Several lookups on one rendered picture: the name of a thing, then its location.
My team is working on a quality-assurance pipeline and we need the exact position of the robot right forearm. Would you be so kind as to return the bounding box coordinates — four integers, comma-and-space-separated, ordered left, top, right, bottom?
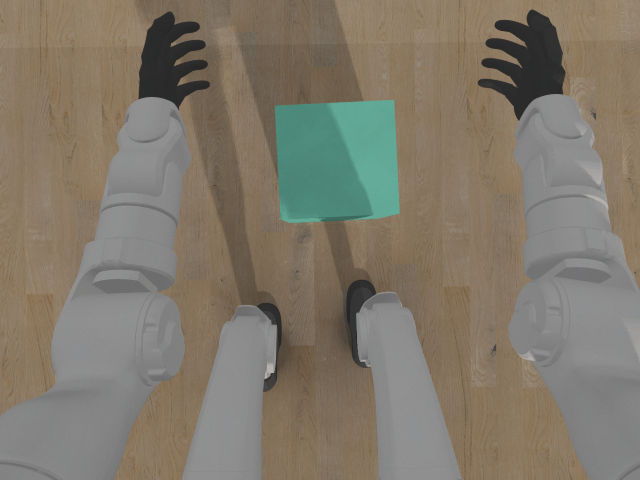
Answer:
514, 94, 640, 296

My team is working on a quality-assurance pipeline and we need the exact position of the robot right foot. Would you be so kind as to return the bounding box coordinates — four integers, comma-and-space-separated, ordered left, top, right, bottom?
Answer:
346, 280, 376, 368

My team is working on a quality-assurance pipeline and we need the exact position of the robot left foot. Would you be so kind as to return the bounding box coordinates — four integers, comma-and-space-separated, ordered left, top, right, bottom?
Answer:
257, 303, 282, 392

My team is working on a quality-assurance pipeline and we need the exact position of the left robot hand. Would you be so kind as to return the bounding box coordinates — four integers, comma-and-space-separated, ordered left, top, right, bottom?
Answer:
138, 11, 210, 110

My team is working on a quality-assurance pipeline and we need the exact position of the robot right upper arm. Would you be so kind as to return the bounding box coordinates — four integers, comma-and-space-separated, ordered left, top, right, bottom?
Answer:
509, 276, 640, 480

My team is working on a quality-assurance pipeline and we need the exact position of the right robot hand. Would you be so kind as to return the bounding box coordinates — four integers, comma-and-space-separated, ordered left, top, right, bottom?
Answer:
478, 10, 565, 121

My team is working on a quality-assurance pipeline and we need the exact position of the robot foot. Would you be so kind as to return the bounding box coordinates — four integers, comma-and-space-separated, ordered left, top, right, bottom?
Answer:
346, 280, 376, 368
257, 303, 282, 392

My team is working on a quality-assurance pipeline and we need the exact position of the robot left upper arm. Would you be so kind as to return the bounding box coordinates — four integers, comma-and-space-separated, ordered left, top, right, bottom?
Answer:
0, 292, 185, 480

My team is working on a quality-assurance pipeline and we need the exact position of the carton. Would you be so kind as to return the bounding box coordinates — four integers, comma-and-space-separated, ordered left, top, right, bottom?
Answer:
275, 100, 400, 223

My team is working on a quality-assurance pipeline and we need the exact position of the robot left forearm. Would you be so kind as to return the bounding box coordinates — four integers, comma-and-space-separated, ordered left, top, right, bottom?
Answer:
51, 97, 191, 375

